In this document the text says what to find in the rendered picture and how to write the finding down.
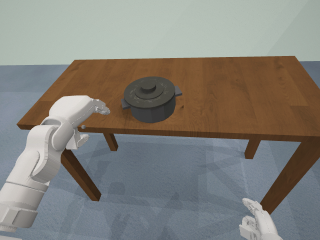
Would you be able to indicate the table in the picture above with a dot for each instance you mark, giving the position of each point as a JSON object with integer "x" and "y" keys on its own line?
{"x": 268, "y": 98}

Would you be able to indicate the left robot hand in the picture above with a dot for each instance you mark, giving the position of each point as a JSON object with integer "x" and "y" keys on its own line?
{"x": 76, "y": 109}

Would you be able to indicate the right robot hand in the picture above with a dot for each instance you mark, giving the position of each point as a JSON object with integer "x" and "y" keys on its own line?
{"x": 253, "y": 229}

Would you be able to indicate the lid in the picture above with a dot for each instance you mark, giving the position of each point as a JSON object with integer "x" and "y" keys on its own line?
{"x": 163, "y": 94}

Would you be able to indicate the robot left forearm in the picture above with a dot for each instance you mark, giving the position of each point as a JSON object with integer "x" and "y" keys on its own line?
{"x": 34, "y": 169}

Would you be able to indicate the knob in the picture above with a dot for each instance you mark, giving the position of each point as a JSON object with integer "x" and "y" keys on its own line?
{"x": 148, "y": 86}

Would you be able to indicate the pot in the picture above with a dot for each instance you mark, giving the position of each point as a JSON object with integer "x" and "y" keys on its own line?
{"x": 154, "y": 115}

